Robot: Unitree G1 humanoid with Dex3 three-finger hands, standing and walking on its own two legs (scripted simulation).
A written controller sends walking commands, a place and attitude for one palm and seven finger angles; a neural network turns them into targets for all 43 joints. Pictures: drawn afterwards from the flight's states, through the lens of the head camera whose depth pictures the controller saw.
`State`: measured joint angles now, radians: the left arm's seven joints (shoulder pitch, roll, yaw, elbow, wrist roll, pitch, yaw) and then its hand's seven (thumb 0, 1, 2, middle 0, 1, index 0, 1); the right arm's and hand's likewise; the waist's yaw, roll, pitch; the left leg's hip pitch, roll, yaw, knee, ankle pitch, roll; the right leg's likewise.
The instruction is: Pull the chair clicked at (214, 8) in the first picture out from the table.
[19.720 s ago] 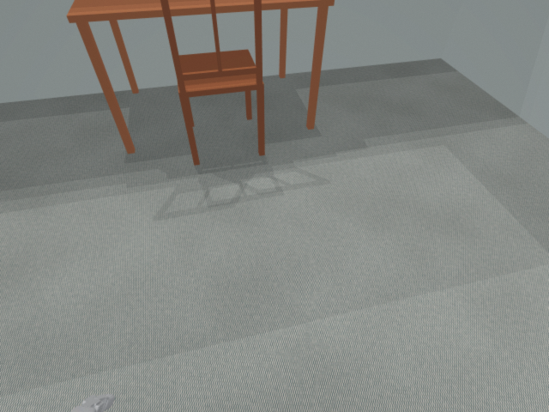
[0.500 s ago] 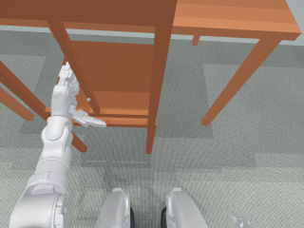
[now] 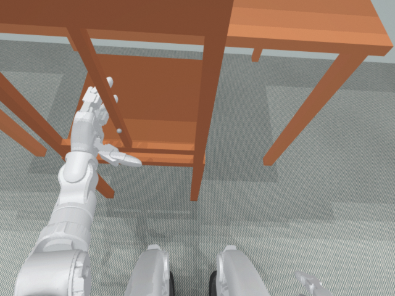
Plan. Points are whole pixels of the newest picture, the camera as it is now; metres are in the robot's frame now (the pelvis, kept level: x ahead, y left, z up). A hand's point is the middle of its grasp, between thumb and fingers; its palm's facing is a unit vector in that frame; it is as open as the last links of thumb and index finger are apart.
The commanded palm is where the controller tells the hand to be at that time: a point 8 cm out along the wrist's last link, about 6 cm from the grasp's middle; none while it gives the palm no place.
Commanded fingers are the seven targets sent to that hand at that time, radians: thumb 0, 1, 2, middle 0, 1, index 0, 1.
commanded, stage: hook a spindle and tug to test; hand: left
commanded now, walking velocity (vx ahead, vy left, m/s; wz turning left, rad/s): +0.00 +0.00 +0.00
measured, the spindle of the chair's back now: (110, 104) +0.48 +0.17 +0.05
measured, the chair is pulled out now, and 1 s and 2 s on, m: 0.00 0.01 0.09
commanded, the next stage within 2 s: step backward, pulling the chair out in 1.24 s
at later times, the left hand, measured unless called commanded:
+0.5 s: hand (121, 126) +0.44 +0.15 +0.03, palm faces -0.06 -1.00 -0.03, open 7.8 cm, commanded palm +0.41 +0.20 +0.03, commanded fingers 0.00 0.84 0.88 -0.50 -1.45 -0.50 -1.45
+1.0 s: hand (121, 132) +0.43 +0.15 +0.03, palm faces -0.05 -1.00 -0.02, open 5.2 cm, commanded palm +0.39 +0.20 +0.03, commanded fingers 0.00 0.90 0.90 -0.50 -1.45 -0.50 -1.45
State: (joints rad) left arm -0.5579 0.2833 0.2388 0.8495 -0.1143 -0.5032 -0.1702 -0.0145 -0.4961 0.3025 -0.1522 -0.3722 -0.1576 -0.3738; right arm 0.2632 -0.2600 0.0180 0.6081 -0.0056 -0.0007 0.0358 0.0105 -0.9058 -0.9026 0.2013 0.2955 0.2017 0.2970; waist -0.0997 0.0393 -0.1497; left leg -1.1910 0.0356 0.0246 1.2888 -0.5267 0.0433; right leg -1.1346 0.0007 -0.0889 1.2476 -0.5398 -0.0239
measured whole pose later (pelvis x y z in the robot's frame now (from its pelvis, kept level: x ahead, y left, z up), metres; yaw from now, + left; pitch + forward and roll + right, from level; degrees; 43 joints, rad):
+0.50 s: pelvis +0.00 +0.00 +0.00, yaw +0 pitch +25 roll -3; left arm -0.55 0.28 0.24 0.81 -0.12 -0.50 -0.17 0.00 0.32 0.65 -0.45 -1.35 -0.43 -1.39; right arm 0.27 -0.26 0.02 0.60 -0.01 0.01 0.04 0.01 -0.91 -0.90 0.20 0.30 0.20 0.30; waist -0.11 0.04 -0.16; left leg -1.18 0.04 0.03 1.28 -0.53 0.05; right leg -1.13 0.01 -0.08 1.24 -0.54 -0.02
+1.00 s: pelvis +0.02 +0.01 +0.01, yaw -1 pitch +25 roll -3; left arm -0.36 0.24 0.21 0.62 -0.15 -0.46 -0.14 0.01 0.79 0.81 -0.40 -1.38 -0.39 -1.44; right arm 0.27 -0.25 0.00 0.56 0.00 0.01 0.06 0.01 -0.91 -0.90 0.20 0.30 0.20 0.30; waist -0.10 0.04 -0.17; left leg -1.12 0.04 0.05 1.24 -0.55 0.05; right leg -1.08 0.01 -0.06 1.20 -0.55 -0.01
